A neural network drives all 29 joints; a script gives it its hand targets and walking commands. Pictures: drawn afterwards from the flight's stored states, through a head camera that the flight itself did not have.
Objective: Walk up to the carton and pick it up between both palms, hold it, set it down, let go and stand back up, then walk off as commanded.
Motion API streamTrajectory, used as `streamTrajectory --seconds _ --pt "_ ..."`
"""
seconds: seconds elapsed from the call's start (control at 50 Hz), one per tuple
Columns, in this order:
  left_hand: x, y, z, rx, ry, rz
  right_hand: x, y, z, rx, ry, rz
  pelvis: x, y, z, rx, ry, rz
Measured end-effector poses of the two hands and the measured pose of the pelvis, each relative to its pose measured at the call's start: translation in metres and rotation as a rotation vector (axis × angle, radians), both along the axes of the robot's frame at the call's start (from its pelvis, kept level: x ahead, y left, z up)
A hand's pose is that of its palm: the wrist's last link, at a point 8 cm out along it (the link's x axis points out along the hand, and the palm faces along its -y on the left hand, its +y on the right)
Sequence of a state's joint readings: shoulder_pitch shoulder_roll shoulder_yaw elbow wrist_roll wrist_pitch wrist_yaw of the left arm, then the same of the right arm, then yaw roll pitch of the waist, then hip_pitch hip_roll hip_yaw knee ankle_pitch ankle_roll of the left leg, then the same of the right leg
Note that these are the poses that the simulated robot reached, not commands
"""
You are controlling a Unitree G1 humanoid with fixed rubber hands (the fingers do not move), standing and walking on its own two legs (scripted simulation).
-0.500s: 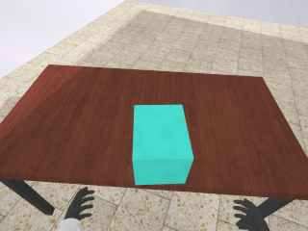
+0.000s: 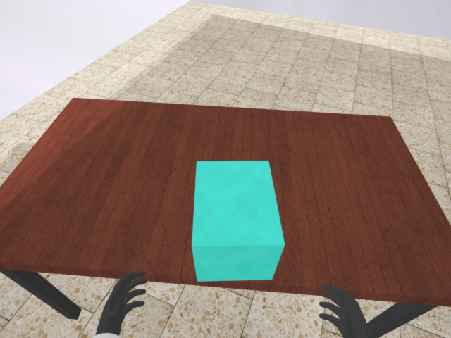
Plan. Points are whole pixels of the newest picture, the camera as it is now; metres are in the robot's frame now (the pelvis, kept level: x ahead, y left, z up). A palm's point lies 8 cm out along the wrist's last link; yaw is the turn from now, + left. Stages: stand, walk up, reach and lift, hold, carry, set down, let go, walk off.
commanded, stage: reach and lift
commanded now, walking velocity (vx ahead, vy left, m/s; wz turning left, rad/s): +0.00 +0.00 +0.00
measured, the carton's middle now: (233, 219) +0.39 +0.03 -0.07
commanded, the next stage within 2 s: none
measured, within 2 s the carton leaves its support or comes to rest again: neither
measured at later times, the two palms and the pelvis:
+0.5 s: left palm (122, 309) +0.16 +0.20 -0.02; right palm (341, 316) +0.18 -0.16 -0.02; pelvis -0.02 +0.00 +0.00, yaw +0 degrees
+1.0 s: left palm (127, 246) +0.25 +0.21 +0.03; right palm (332, 247) +0.28 -0.15 +0.02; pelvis +0.00 +0.00 +0.00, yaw +0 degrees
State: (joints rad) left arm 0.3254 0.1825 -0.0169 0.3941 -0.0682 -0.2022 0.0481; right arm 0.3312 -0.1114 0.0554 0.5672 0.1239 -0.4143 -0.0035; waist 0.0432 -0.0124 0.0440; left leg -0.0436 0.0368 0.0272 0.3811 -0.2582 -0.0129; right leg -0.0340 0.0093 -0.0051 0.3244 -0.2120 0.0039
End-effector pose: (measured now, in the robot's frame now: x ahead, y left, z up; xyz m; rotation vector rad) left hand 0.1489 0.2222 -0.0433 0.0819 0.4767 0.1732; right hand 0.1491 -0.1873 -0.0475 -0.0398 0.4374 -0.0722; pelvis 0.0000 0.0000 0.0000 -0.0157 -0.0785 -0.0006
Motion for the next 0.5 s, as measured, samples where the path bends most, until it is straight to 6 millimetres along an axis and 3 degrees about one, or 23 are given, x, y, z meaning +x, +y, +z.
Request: streamTrajectory --seconds 0.32,0.5 --pt "-0.004 -0.008 0.019 -0.032 -0.19 -0.002 0.005 0.019 0.024 0.049 -0.148 0.014 -0.01 0.001 -0.002 0.001 -0.043 0.001" --pt "0.015 -0.019 0.027 -0.054 -0.179 0.0 0.029 0.027 0.027 0.065 -0.148 0.017 -0.021 0.002 -0.003 0.008 -0.025 0.005"
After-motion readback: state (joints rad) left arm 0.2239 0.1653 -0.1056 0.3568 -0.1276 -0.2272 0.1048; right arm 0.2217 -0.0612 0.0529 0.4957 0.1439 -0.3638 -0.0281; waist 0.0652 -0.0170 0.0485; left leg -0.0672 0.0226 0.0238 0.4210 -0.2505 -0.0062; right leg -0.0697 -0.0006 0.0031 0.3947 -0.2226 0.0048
